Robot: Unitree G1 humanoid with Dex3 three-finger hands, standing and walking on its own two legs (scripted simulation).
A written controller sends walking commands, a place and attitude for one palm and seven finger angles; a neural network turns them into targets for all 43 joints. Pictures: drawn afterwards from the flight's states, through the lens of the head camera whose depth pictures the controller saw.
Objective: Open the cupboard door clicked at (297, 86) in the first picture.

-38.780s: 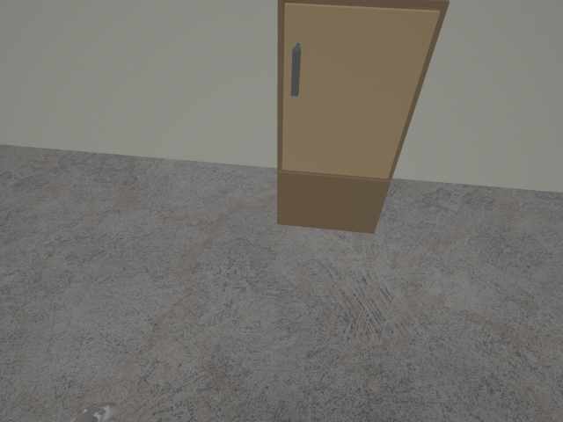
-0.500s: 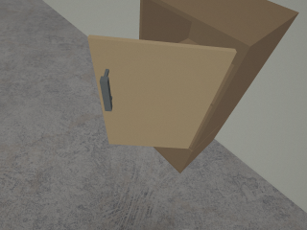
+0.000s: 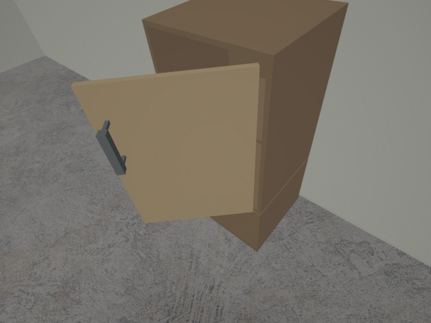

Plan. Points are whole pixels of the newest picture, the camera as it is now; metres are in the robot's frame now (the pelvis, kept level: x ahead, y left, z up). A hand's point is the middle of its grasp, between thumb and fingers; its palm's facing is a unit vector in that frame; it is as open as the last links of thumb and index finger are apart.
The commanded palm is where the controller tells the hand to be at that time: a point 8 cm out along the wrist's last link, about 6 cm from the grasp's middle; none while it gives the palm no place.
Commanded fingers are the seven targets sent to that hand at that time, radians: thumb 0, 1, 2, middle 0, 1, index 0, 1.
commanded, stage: come to a stop and stand still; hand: left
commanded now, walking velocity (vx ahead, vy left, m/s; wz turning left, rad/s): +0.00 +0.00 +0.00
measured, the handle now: (114, 148) +0.53 +0.28 +0.03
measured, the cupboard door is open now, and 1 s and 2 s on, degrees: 45 45 45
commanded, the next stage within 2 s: look again from close up in 0.36 s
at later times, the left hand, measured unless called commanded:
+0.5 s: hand out of the picture -0.01 +0.14 -0.16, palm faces +0.04 -0.98 -0.20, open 7.4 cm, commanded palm none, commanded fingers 0.00 0.90 0.90 -0.20 -0.30 -0.20 -0.30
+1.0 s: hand out of the picture +0.00 +0.15 -0.16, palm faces +0.05 -0.98 -0.21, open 7.4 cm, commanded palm none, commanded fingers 0.00 0.90 0.90 -0.20 -0.30 -0.20 -0.30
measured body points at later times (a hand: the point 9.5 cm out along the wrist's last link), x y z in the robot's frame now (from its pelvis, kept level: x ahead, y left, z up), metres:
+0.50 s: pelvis +0.00 -0.03 +0.01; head +0.01 -0.05 +0.46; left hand -0.01 +0.19 -0.14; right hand -0.01 -0.25 -0.16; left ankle +0.01 +0.12 -0.73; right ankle -0.03 -0.12 -0.73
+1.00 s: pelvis +0.01 -0.02 +0.01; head +0.02 -0.03 +0.46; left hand +0.00 +0.20 -0.14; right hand +0.02 -0.24 -0.15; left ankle +0.01 +0.12 -0.73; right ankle -0.03 -0.12 -0.73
